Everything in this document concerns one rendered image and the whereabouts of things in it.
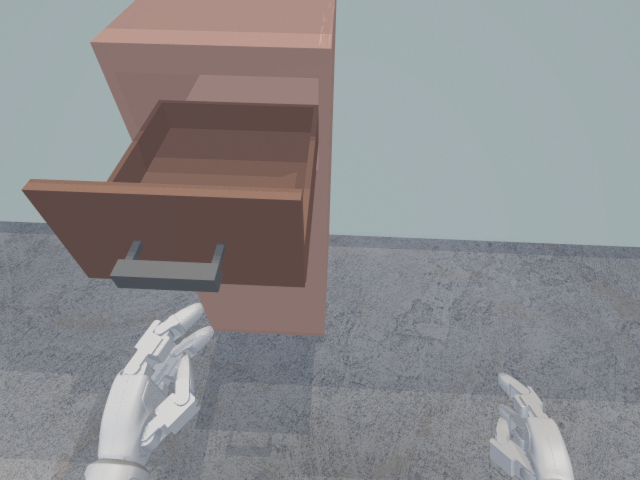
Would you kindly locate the handle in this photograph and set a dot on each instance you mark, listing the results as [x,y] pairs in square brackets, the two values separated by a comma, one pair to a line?
[168,275]

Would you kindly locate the robot left forearm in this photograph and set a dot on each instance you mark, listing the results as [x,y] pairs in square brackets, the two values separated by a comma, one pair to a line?
[112,469]

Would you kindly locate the drawer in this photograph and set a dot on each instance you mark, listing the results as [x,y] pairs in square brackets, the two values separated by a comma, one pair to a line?
[198,174]

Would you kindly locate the robot right hand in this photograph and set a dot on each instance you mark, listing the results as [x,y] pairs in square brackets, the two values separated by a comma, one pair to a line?
[538,438]

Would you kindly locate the cabinet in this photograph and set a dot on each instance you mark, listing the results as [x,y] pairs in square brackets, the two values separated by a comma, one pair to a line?
[248,51]

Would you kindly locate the robot left hand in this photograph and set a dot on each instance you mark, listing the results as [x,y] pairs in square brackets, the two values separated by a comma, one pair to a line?
[126,431]

